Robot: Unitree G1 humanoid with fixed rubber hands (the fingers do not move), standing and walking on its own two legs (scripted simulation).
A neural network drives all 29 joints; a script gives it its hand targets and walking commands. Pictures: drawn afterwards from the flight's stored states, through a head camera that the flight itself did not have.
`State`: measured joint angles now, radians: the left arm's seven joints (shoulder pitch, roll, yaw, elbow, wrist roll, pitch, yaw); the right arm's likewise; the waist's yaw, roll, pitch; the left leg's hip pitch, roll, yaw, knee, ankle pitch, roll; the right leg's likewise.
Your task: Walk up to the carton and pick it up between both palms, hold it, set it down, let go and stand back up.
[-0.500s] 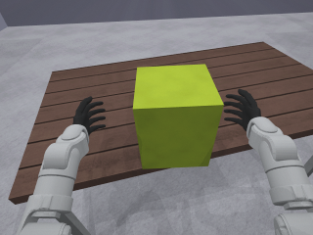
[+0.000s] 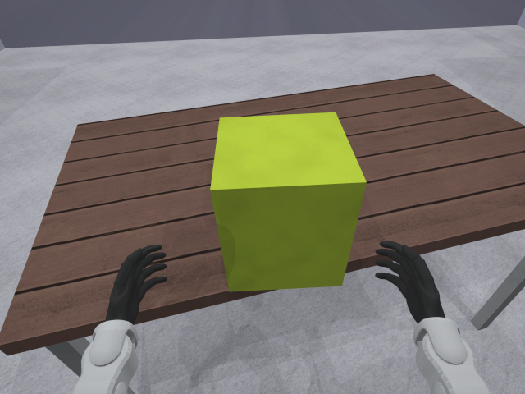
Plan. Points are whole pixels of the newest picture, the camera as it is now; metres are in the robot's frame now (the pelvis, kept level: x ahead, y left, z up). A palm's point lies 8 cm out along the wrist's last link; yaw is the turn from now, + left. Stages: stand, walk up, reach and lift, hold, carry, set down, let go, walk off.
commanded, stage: let go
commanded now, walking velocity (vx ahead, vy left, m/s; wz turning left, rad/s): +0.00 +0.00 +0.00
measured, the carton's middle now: (281, 203) +0.45 -0.01 +0.08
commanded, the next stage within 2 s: stand in 0.18 s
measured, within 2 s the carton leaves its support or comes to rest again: neither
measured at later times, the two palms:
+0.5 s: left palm out of the picture +0.14 +0.30 -0.12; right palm out of the picture +0.08 -0.23 -0.11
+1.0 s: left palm out of the picture +0.03 +0.29 -0.13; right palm out of the picture +0.04 -0.23 -0.13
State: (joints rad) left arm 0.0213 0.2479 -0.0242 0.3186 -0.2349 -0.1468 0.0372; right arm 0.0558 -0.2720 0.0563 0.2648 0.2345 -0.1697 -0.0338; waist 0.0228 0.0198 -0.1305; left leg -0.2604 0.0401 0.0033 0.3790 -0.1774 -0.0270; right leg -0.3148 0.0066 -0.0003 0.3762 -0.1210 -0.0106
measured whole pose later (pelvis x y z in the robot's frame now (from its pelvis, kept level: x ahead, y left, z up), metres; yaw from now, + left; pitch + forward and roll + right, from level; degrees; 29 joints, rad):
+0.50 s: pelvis +0.06 +0.04 -0.01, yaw +1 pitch +4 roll -1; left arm 0.35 0.28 0.04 0.68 0.04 -0.07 -0.01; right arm 0.43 -0.26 -0.04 0.78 -0.05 -0.06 0.03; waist -0.03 -0.04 -0.04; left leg -0.24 0.00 0.00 0.50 -0.33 0.02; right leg -0.29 -0.04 0.00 0.51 -0.25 0.05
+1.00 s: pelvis +0.04 +0.03 +0.00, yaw +1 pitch +0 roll +0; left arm 0.41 0.24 0.02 0.93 0.03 -0.02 0.01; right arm 0.40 -0.24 -0.02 0.95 -0.04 -0.03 0.00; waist 0.00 0.00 -0.04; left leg -0.18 -0.01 0.00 0.46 -0.29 0.01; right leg -0.23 -0.04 0.00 0.46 -0.24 0.04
